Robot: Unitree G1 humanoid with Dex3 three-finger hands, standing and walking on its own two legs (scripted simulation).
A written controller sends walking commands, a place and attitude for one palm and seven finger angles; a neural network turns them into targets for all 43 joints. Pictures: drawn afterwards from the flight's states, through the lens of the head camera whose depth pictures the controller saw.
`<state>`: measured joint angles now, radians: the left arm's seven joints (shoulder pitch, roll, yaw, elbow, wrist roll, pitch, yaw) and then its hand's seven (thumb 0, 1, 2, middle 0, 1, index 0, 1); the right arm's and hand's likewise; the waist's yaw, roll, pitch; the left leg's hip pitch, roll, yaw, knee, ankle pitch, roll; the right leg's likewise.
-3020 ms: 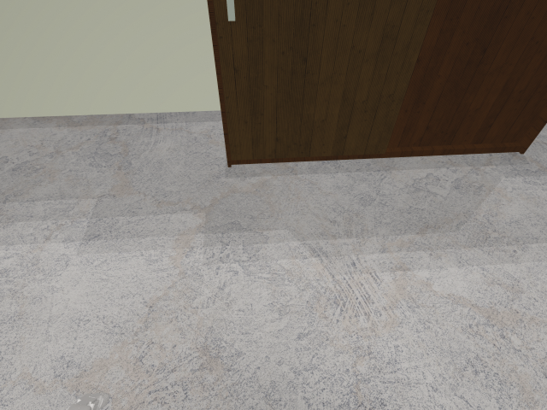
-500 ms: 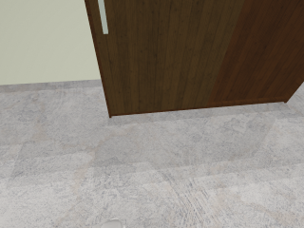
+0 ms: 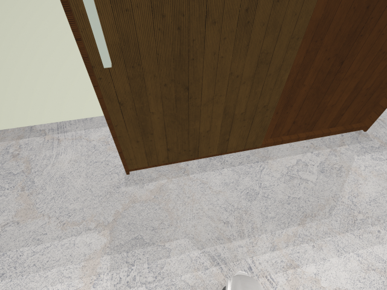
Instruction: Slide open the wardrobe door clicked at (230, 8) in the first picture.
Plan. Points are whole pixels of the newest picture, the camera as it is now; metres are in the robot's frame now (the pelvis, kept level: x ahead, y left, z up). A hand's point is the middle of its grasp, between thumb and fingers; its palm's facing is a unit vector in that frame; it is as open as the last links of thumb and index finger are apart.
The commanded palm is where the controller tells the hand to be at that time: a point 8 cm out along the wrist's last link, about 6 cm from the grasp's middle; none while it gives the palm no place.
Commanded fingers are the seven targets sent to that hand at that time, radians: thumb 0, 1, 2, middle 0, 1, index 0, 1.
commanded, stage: turn to face it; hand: left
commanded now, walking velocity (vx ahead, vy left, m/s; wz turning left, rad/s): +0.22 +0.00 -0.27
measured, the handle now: (96, 23) +0.82 +0.35 +0.14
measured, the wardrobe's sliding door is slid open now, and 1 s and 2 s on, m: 0.00 0.00 0.00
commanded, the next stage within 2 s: take the last steps up to it in 0.64 s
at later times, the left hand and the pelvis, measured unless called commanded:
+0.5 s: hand (128, 265) +0.21 +0.18 -0.19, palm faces +0.16 -0.97 -0.16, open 7.3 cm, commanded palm none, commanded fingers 0.00 0.90 0.90 -0.20 -0.30 -0.20 -0.30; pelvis +0.15 +0.00 -0.02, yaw +6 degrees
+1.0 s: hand out of the picture +0.14 +0.15 -0.16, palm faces +0.28 -0.93 -0.23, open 7.4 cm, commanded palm none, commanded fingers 0.00 0.90 0.90 -0.20 -0.30 -0.20 -0.30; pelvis +0.18 -0.02 +0.00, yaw +12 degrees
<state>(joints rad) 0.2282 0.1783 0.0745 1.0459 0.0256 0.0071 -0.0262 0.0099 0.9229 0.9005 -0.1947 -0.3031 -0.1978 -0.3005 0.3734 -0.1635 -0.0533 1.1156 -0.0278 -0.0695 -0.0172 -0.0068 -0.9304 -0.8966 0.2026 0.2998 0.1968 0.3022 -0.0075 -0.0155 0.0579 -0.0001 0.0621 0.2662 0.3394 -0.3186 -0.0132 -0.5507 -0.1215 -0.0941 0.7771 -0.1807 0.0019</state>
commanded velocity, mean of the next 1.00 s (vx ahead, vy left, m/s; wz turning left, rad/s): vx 0.08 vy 0.01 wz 0.25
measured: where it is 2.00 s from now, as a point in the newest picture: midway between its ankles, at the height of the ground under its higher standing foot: (178, 248)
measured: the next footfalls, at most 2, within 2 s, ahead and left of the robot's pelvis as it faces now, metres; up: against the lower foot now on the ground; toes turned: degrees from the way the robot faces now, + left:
right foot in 0.10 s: +0.19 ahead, -0.14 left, +0.00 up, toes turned -10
left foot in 0.46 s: +0.23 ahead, +0.10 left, +0.00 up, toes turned +14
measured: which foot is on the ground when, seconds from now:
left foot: down 0.00-0.10, up 0.12-0.44, down 0.46-0.86, up 0.88-1.00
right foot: up 0.00-0.08, down 0.10-0.46, up 0.48-0.84, down 0.86-1.00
